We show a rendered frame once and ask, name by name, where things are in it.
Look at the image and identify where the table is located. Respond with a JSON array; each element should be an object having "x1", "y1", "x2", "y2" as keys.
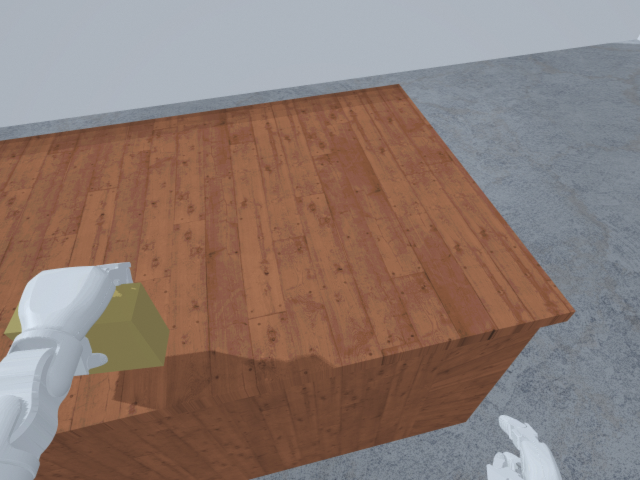
[{"x1": 0, "y1": 84, "x2": 576, "y2": 480}]

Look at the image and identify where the sponge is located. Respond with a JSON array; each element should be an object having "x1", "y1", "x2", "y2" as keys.
[{"x1": 4, "y1": 282, "x2": 170, "y2": 374}]

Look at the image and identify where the left robot hand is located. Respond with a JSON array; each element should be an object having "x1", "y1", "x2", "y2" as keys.
[{"x1": 18, "y1": 262, "x2": 133, "y2": 376}]

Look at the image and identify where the robot left forearm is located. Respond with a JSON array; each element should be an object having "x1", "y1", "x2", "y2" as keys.
[{"x1": 0, "y1": 329, "x2": 83, "y2": 480}]

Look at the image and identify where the right robot hand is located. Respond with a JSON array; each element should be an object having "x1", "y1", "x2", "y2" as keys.
[{"x1": 487, "y1": 415, "x2": 562, "y2": 480}]

